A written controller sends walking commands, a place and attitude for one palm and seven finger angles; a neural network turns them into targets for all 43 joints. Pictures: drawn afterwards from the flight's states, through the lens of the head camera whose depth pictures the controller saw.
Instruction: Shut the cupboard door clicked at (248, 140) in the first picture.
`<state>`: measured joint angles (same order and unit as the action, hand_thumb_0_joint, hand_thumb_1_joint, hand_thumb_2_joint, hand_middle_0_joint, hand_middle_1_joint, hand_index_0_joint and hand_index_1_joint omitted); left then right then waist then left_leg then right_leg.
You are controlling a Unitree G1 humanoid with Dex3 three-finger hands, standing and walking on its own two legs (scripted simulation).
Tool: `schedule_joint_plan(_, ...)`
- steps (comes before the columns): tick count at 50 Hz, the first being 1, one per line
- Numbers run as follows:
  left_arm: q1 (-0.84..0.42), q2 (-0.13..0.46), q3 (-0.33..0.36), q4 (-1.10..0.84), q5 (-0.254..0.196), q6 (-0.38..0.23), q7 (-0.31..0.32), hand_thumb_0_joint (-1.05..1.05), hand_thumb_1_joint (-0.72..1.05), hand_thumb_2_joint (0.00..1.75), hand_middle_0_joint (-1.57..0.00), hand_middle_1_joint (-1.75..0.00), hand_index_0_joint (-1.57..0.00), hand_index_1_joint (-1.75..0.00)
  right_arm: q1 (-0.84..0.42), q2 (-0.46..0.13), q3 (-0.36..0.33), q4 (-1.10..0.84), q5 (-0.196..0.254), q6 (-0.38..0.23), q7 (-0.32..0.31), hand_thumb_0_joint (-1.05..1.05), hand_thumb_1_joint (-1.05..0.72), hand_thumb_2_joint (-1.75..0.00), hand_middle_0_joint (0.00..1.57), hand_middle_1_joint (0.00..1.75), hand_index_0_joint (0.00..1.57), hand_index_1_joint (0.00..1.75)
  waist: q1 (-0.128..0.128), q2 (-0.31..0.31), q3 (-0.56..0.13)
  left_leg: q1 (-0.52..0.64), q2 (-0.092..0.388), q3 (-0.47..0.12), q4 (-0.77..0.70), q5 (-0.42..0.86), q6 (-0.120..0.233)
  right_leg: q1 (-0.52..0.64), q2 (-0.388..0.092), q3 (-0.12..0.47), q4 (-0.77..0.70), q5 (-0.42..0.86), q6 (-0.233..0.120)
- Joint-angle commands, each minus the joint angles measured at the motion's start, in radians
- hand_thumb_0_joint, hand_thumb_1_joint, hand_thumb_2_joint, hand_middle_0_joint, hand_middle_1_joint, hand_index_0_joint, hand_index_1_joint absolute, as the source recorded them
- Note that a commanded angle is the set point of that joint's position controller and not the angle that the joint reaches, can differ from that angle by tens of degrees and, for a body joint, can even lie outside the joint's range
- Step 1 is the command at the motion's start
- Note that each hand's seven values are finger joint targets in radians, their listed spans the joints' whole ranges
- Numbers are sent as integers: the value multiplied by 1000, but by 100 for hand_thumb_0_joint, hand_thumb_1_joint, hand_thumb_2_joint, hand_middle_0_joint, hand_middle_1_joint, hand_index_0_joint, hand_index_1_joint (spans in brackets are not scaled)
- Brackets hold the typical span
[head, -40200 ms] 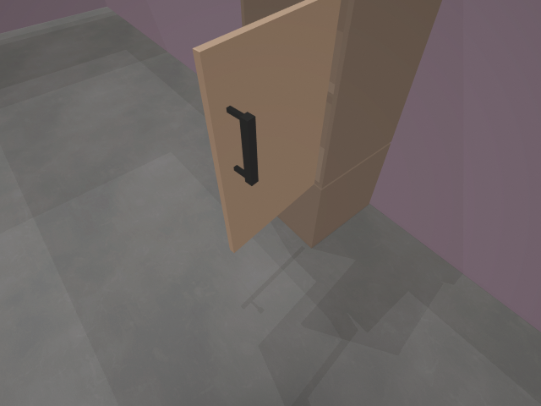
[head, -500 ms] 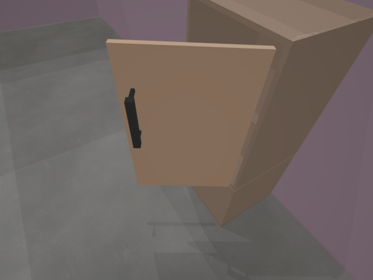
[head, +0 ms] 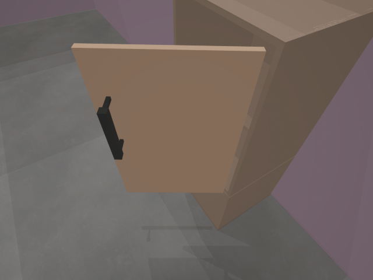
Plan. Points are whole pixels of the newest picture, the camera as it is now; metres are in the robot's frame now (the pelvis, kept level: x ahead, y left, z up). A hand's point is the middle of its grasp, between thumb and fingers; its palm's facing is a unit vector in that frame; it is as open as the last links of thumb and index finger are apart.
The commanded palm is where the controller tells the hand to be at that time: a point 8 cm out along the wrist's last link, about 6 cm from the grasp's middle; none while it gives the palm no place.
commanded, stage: come to a stop and stand still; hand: left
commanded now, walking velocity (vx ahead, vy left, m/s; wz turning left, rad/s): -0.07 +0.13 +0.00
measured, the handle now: (113, 130) +0.44 +0.21 +0.05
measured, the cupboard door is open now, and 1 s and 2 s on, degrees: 58 58 58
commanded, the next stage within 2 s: look again from close up in 0.64 s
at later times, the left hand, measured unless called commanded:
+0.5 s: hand out of the picture -0.02 +0.24 -0.16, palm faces -0.02 -0.96 -0.27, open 7.4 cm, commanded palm none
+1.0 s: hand out of the picture -0.01 +0.19 -0.16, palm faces -0.04 -0.98 -0.20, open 7.3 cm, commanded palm none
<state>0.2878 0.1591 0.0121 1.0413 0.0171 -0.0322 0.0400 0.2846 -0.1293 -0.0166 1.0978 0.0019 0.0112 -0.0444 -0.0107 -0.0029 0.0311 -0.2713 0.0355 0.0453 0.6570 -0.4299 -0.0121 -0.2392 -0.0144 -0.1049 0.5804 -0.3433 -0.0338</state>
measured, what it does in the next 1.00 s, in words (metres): stands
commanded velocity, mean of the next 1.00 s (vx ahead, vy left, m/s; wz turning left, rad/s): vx -0.01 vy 0.01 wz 0.00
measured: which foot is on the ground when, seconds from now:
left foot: down 0.00-1.00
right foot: down 0.00-1.00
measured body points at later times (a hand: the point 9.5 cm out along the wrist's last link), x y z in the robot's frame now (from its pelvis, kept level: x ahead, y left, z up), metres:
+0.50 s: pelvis -0.04 +0.05 +0.00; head -0.04 +0.03 +0.45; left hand -0.01 +0.29 -0.14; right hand +0.01 -0.19 -0.15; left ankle -0.01 +0.11 -0.73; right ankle -0.02 -0.09 -0.73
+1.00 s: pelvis -0.02 +0.02 +0.01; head +0.00 +0.01 +0.46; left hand -0.01 +0.24 -0.14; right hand -0.02 -0.20 -0.16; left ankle -0.01 +0.11 -0.73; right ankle -0.02 -0.09 -0.73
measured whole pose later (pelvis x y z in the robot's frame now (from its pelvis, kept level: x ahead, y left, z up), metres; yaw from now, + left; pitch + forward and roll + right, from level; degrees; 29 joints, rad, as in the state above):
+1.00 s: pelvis -0.02 +0.02 +0.01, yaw -2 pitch +0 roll +1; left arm 0.28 0.14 -0.03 1.11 0.01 -0.02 0.03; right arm 0.28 -0.17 0.01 1.11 -0.01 -0.03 -0.02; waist -0.01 0.02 0.04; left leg -0.20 -0.03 0.13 0.42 -0.22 0.05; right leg -0.23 -0.03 -0.01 0.49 -0.26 0.00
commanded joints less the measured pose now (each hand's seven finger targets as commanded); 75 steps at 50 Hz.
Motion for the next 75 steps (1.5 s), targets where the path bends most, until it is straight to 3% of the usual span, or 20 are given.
schedule_joint_plan(1,133,120,23,-15,5,1,18,0,90,90,-20,-30,-20,-30,34,-39,-13,-51,-1,-9,3,0,-90,-90,20,30,20,30,33,-160,-33,-117,-11,19,-2,-24,-2,209,-275,212,-86,1149,-119)
schedule_joint_plan(4,58,136,30,-48,-4,17,18,0,90,90,-20,-30,-20,-30,60,-55,-18,-44,-3,-6,7,0,-90,-90,20,30,20,30,5,-134,-69,43,-5,29,-196,259,-2,130,-227,179,-53,859,-92)
schedule_joint_plan(7,29,94,27,-84,-3,35,16,0,90,90,-20,-30,-20,-30,37,-120,-25,-60,-17,-12,12,0,-90,-90,20,30,20,30,23,77,-56,110,132,-79,-224,664,72,16,-93,96,-36,325,5)
schedule_joint_plan(10,43,68,16,-65,2,47,10,0,90,90,-20,-30,-20,-30,-44,-113,-15,-82,-13,-18,10,0,-90,-90,20,30,20,30,53,112,44,-31,145,-125,-319,490,117,62,-61,85,-68,94,24)
schedule_joint_plan(11,138,116,6,-8,4,28,40,0,90,90,-20,-30,-20,-30,-130,-175,-18,-152,2,-32,17,0,-90,-90,20,30,20,30,71,149,20,52,133,-53,-80,629,60,-18,-128,156,-156,337,5)
schedule_joint_plan(12,58,164,13,-66,2,13,29,0,90,90,-20,-30,-20,-30,-43,-118,-18,-172,-9,-24,27,0,-90,-90,20,30,20,30,3,112,-62,47,59,-44,-113,283,31,-10,-166,219,-151,193,-38)
schedule_joint_plan(14,-13,157,12,-88,1,17,12,0,90,90,-20,-30,-20,-30,9,-130,-13,-169,-20,-21,33,0,-90,-90,20,30,20,30,-19,135,-33,29,74,-89,-223,140,47,-65,-109,165,-129,-32,-43)
schedule_joint_plan(17,8,118,2,-84,7,27,1,0,90,90,-20,-30,-20,-30,-14,-164,-16,-194,-21,-26,34,0,-90,-90,20,30,20,30,7,99,6,-40,116,-164,-353,7,78,-36,-46,90,-78,-16,-9)
schedule_joint_plan(24,50,105,-5,-61,10,32,-10,0,90,90,-20,-30,-20,-30,-19,-196,-16,-192,-23,-27,36,0,-90,-90,20,30,20,30,23,5,87,-99,112,-178,-448,-149,82,-52,-49,107,-99,-25,1)
schedule_joint_plan(46,49,106,-15,34,-3,-1,-3,0,90,90,-20,-30,-20,-30,46,-130,14,-35,-13,-55,24,0,-90,-90,20,30,20,30,8,-17,2,92,70,-65,-327,278,60,-14,-98,191,-182,186,-5)
schedule_joint_plan(65,28,106,-9,42,-4,-3,1,0,90,90,-20,-30,-20,-30,25,-113,13,8,-14,-50,13,0,-90,-90,20,30,20,30,13,-17,1,138,76,-42,-302,384,46,37,-98,187,-187,344,-11)
schedule_joint_plan(66,29,111,-9,43,-4,-4,1,0,90,90,-20,-30,-20,-30,26,-117,12,8,-15,-50,13,0,-90,-90,20,30,20,30,12,-23,-9,142,74,-41,-297,391,44,45,-101,191,-186,365,-12)
schedule_joint_plan(67,114,119,-4,74,4,-11,38,0,90,90,-20,-30,-20,-30,-58,-159,0,-62,-1,-47,23,0,-90,-90,20,30,20,30,43,-119,3,48,98,-15,-90,375,19,65,-153,227,-198,648,31)
schedule_joint_plan(68,-794,736,422,-1514,-112,-304,43,0,90,90,-20,-30,-20,-30,47,-378,-45,-345,-6,-243,-86,0,-90,-90,20,30,20,30,-110,-21,-412,377,33,-23,-94,600,60,51,-46,152,-15,650,23)
schedule_joint_plan(69,-83,201,23,-1150,-122,-209,42,0,90,90,-22,-32,-22,-32,-44,-230,6,-347,38,-311,-88,0,-90,-90,20,30,20,30,-20,337,-517,396,-13,-12,-130,772,60,12,22,89,75,460,12)
schedule_joint_plan(70,-66,208,83,-1176,-171,-170,88,0,90,90,-24,-34,-24,-34,-69,-242,12,-318,22,-341,-71,0,-90,-90,20,30,20,30,29,322,-482,393,25,-28,-146,884,19,-5,19,55,-24,278,2)
schedule_joint_plan(71,192,-82,-70,-905,-170,-61,70,0,90,90,-25,-36,-25,-36,-69,-193,4,-287,32,-346,-39,0,-90,-90,20,30,20,30,-17,177,-288,253,30,-44,-161,803,28,-79,1,45,-42,254,20)
schedule_joint_plan(72,-47,42,17,-1058,-173,-101,76,0,90,90,-27,-38,-27,-38,-45,-243,-30,-345,33,-352,-20,0,-90,-90,20,30,20,30,-45,127,-142,127,12,-73,-124,619,23,-110,-7,50,-52,303,20)
schedule_joint_plan(74,110,65,111,-895,-176,-196,27,0,90,90,-31,-42,-31,-42,-81,-242,-55,-403,10,-352,-10,0,-90,-90,20,30,20,30,-26,-150,-2,-80,-24,-66,-53,422,27,-220,-7,25,-18,303,32)
schedule_joint_plan(75,280,58,159,-787,-192,-246,-15,0,90,90,-33,-44,-33,-44,-102,-234,-65,-438,12,-348,2,0,-90,-90,20,30,20,30,24,-226,10,-166,-39,-61,-23,366,20,-217,-16,44,8,310,36)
